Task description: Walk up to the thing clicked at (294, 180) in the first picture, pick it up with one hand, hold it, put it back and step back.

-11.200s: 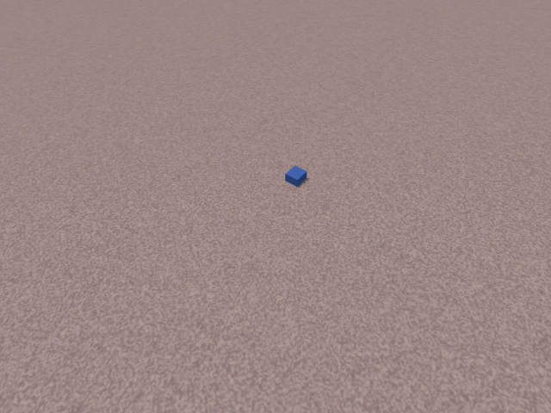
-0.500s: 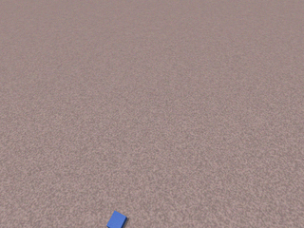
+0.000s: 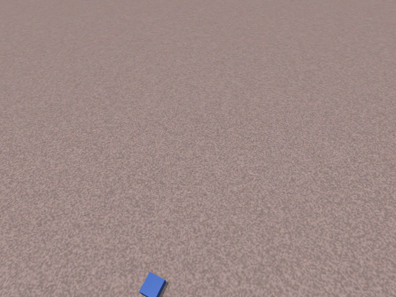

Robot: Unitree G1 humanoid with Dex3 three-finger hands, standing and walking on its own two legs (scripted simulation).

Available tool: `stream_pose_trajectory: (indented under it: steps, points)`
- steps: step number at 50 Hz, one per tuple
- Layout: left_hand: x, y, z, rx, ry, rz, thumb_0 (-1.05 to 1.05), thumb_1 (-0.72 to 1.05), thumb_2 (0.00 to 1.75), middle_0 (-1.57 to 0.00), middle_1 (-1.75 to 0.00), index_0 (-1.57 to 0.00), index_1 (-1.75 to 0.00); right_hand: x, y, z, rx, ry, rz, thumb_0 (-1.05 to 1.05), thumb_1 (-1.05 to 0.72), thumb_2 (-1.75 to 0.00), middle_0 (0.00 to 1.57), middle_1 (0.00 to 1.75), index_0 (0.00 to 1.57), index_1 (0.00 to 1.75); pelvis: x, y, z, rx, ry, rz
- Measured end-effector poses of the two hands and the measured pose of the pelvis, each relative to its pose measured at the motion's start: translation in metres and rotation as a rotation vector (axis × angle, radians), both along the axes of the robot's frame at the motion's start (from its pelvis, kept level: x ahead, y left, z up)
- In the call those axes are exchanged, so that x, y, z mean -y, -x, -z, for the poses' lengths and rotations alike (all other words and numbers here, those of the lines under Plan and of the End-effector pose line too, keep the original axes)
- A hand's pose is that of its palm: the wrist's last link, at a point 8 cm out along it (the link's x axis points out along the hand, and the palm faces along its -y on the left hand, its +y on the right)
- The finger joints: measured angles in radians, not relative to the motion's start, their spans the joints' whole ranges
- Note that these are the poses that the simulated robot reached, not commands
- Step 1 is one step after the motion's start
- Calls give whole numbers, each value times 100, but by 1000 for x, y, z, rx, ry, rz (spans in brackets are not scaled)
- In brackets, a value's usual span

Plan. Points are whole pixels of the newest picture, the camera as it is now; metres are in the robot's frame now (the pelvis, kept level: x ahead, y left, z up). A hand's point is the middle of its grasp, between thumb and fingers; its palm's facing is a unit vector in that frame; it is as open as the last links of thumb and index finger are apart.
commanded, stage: stand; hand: left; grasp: from above
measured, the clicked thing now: (153, 286) +0.34 +0.25 -0.76
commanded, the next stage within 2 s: rise first in 0.66 s
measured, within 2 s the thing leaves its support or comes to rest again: neither
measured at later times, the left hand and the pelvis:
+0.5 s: hand out of the picture +0.08 +0.25 -0.16, palm faces -0.03 -0.94 -0.34, open 7.4 cm; pelvis +0.00 +0.00 +0.00, yaw +0 degrees
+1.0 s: hand out of the picture +0.15 +0.25 -0.17, palm faces -0.02 -0.93 -0.36, open 9.0 cm; pelvis -0.02 +0.00 -0.02, yaw +0 degrees
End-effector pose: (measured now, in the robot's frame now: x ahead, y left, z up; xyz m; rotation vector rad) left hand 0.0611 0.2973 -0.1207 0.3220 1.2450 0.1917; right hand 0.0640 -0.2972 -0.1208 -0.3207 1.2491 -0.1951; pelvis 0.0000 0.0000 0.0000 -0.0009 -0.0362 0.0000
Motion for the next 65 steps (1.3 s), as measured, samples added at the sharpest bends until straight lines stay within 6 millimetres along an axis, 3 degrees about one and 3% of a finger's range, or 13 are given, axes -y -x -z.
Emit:
stream_pose_trajectory:
  steps: [39,41,48,51,59,65]
  points:
    - [-1,-11,-1,12,-1,6,1,91,90,-20,-31,-20,-30,-1,-9,-1,13,2,-2,0,-90,-90,21,30,20,30,-1,-5,0,-2,-1,1]
    - [2,-19,-2,60,1,-17,1,89,91,-21,-32,-20,-32,-4,-13,-2,61,1,4,0,-90,-90,20,30,20,30,-1,-2,2,-25,-1,-7]
    - [3,-70,13,124,0,11,1,62,89,-21,-54,-19,-54,-27,-15,7,141,-40,-6,0,-87,-89,20,30,20,30,2,14,15,-127,3,-14]
    - [-1,-81,18,134,-31,45,1,44,89,-19,-66,-19,-66,-34,-9,13,151,-57,11,0,-87,-89,20,30,20,30,2,15,23,-163,3,-6]
    - [-6,-69,43,39,-141,61,1,-11,87,-21,-86,-20,-86,-42,-10,32,192,-78,-1,0,-90,-90,20,30,20,30,-3,16,46,-236,11,-4]
    - [-10,-55,73,10,-231,57,0,-32,87,-23,-89,-22,-90,-43,-29,54,249,-61,-53,0,-91,-90,20,30,20,30,-3,21,74,-302,12,-3]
